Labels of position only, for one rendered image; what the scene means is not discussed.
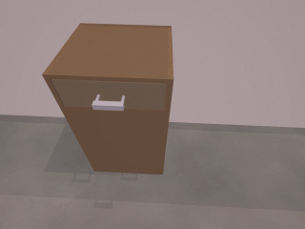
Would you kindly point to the cabinet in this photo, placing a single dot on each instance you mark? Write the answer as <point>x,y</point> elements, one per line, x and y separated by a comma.
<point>130,141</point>

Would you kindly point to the drawer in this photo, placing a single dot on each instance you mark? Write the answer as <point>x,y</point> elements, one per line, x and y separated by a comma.
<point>138,95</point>

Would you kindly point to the handle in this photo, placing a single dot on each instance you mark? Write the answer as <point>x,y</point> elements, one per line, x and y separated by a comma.
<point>108,105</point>

